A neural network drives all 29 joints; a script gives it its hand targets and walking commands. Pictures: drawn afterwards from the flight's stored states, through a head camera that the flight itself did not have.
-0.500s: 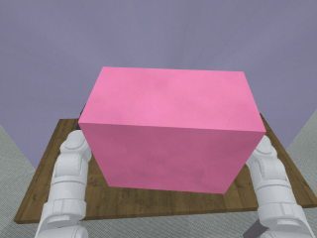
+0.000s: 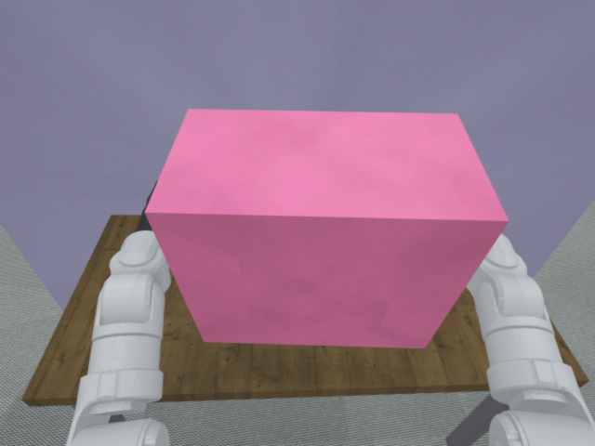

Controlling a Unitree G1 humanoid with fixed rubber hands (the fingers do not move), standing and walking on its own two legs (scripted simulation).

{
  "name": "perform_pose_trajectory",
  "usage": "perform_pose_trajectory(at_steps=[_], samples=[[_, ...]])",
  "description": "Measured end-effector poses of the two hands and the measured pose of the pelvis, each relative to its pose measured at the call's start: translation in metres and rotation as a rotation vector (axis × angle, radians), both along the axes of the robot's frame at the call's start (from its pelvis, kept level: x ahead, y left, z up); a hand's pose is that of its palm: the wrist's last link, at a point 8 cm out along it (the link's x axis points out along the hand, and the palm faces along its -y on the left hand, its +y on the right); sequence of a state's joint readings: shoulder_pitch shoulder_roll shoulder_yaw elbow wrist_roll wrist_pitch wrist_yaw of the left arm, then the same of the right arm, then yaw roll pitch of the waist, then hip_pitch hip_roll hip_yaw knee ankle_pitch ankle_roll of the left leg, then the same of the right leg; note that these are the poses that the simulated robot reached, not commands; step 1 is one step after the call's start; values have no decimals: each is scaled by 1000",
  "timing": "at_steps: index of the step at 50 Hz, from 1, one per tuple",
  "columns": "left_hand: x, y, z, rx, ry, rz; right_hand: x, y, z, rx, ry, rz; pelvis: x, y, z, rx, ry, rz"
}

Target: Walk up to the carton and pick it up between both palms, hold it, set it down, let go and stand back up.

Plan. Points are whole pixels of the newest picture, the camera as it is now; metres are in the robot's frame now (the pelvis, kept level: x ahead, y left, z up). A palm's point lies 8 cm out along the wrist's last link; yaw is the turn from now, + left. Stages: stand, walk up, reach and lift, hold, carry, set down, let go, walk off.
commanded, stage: reach and lift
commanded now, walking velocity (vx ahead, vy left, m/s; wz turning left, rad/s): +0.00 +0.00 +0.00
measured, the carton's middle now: (317, 239) +0.35 -0.01 +0.13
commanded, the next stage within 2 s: hold in 0.50 s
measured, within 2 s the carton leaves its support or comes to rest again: neither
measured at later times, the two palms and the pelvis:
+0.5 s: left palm (149, 227) +0.35 +0.21 +0.15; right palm (472, 223) +0.36 -0.20 +0.16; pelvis +0.00 +0.00 +0.00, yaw +1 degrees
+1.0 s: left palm (140, 223) +0.33 +0.21 +0.17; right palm (477, 214) +0.35 -0.20 +0.18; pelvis +0.00 +0.00 +0.00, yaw +0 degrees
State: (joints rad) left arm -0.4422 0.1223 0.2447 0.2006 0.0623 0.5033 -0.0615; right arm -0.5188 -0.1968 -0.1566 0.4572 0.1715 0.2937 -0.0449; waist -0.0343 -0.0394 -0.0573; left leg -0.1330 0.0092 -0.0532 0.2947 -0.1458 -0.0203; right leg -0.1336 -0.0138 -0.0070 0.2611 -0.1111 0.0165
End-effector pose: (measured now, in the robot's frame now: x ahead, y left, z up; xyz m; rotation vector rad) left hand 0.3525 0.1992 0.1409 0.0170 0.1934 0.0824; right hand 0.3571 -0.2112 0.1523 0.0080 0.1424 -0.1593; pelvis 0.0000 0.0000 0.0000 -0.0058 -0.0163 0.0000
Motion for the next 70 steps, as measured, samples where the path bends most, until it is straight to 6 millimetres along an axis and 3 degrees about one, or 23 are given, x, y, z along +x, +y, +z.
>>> perform_pose_trajectory(at_steps=[24,42,70], samples=[[-4,6,10,0,-2,14,1,7,9,24,-2,8,3,1,0,-1,-9,9],[-19,6,28,-2,-35,31,-7,7,30,30,-33,22,3,-1,0,-2,-29,-1],[-13,8,29,-12,-15,28,-1,9,31,32,-13,20,1,-1,0,-1,-25,9]])
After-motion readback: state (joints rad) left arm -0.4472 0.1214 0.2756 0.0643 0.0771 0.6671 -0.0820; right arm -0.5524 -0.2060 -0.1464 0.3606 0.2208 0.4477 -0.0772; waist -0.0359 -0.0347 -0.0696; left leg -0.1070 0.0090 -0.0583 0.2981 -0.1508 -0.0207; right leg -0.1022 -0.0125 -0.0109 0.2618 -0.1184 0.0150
